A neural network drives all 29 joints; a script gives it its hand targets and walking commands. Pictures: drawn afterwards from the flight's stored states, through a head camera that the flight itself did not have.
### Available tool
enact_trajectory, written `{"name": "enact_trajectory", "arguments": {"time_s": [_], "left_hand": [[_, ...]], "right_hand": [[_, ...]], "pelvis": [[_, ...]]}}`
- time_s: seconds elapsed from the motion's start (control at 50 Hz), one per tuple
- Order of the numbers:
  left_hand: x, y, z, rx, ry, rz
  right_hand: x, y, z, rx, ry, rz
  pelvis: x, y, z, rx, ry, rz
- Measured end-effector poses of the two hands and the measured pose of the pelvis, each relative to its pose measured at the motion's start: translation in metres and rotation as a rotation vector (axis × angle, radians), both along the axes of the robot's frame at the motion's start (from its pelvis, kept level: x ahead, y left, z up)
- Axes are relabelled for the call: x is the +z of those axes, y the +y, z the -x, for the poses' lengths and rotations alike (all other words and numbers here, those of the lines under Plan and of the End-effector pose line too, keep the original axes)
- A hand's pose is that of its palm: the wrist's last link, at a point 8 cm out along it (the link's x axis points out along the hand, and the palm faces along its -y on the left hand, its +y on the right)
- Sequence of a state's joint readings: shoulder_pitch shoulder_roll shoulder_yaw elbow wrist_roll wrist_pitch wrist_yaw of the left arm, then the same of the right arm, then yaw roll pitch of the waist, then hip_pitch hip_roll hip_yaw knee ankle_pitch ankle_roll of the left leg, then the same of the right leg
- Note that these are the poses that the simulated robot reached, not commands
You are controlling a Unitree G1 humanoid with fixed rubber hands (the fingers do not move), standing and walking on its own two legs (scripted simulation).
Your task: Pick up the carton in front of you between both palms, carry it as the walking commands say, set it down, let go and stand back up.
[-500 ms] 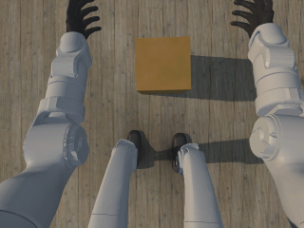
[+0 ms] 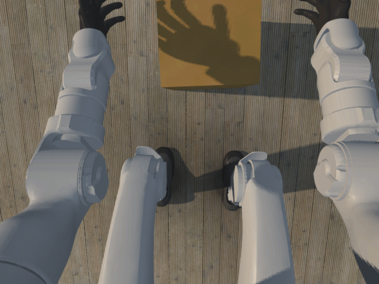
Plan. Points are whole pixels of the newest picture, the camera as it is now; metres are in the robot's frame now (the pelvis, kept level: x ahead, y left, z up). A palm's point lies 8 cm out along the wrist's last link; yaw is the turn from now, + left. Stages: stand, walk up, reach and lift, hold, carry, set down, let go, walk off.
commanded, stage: reach and lift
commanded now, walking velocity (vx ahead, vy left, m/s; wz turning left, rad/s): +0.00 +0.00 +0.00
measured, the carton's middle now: (206, 48) +0.53 -0.01 -0.37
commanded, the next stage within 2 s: none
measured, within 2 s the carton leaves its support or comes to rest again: leaves its support in 1.28 s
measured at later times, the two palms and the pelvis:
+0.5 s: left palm (128, 45) +0.52 +0.17 -0.31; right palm (285, 39) +0.54 -0.19 -0.32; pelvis -0.03 +0.00 -0.13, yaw +1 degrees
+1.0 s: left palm (140, 43) +0.52 +0.14 -0.30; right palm (274, 34) +0.54 -0.16 -0.30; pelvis -0.03 +0.00 -0.12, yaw +0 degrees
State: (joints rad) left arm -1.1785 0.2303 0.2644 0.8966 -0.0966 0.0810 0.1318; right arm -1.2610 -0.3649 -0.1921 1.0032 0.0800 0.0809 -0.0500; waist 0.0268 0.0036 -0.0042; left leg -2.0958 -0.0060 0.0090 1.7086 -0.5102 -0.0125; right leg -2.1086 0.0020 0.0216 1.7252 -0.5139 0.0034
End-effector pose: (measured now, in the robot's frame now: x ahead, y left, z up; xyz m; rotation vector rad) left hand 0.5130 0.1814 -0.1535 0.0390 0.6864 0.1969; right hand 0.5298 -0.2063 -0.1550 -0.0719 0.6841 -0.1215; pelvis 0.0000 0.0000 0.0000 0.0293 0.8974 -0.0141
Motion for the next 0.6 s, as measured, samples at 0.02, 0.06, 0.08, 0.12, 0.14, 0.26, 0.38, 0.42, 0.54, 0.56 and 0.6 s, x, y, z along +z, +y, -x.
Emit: {"name": "enact_trajectory", "arguments": {"time_s": [0.02, 0.06, 0.08, 0.12, 0.14, 0.26, 0.38, 0.42, 0.54, 0.56, 0.6], "left_hand": [[-0.01, 0.0, 0.001, 0.001, 0.0, 0.0], [-0.028, 0.0, 0.001, 0.002, 0.003, 0.003], [-0.036, 0.0, 0.001, 0.003, 0.005, 0.005], [-0.051, -0.002, 0.001, 0.003, 0.008, 0.009], [-0.058, -0.003, 0.001, 0.003, 0.01, 0.011], [-0.096, -0.007, -0.002, -0.001, 0.036, 0.016], [-0.136, -0.009, -0.001, -0.01, 0.067, 0.015], [-0.147, -0.009, -0.002, -0.011, 0.068, 0.013], [-0.162, -0.008, -0.007, 0.001, 0.045, 0.016], [-0.161, -0.008, -0.008, 0.002, 0.04, 0.016], [-0.158, -0.008, -0.011, 0.002, 0.03, 0.017]], "right_hand": [[-0.01, 0.0, 0.001, -0.001, -0.001, 0.0], [-0.027, 0.0, 0.001, -0.002, 0.0, 0.0], [-0.036, 0.001, 0.001, -0.003, 0.0, 0.0], [-0.05, 0.002, 0.0, -0.004, 0.002, -0.002], [-0.057, 0.003, 0.0, -0.004, 0.003, -0.003], [-0.095, 0.009, -0.002, -0.003, 0.031, -0.01], [-0.135, 0.012, -0.001, 0.005, 0.06, -0.013], [-0.147, 0.012, -0.002, 0.007, 0.059, -0.012], [-0.162, 0.015, -0.01, 0.026, 0.036, -0.005], [-0.16, 0.017, -0.013, 0.03, 0.03, -0.007], [-0.155, 0.021, -0.018, 0.038, 0.017, -0.011]], "pelvis": [[-0.01, 0.0, 0.003, 0.0, -0.013, 0.0], [-0.029, 0.0, 0.01, 0.001, -0.043, 0.0], [-0.038, 0.001, 0.014, 0.001, -0.058, -0.001], [-0.055, 0.0, 0.02, 0.002, -0.09, 0.0], [-0.062, 0.0, 0.023, 0.002, -0.106, 0.0], [-0.095, -0.001, 0.034, 0.002, -0.184, 0.0], [-0.116, -0.002, 0.035, 0.003, -0.23, -0.003], [-0.122, -0.002, 0.035, 0.003, -0.242, -0.004], [-0.134, -0.003, 0.03, 0.005, -0.282, -0.005], [-0.135, -0.003, 0.029, 0.004, -0.285, -0.006], [-0.137, -0.003, 0.027, 0.005, -0.287, -0.007]]}}
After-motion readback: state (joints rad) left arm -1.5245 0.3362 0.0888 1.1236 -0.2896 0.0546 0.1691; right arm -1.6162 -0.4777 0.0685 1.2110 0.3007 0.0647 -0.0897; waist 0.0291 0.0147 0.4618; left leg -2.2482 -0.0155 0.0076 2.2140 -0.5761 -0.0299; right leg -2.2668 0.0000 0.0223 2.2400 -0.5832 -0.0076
